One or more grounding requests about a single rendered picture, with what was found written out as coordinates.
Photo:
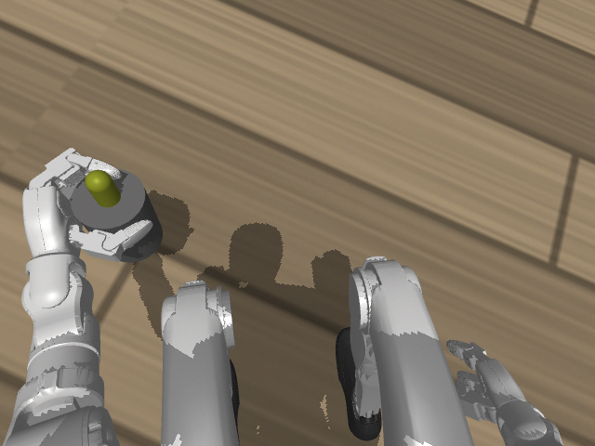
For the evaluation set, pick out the right robot hand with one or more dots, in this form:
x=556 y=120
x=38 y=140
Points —
x=482 y=394

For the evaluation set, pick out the bottle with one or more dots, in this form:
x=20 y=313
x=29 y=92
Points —
x=101 y=203

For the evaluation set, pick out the left robot hand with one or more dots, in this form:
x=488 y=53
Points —
x=49 y=223

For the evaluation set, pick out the right robot arm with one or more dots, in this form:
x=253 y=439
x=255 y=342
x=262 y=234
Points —
x=521 y=424

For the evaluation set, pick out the left robot arm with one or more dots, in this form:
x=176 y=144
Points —
x=62 y=402

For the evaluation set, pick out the right robot foot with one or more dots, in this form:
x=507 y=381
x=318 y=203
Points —
x=361 y=427

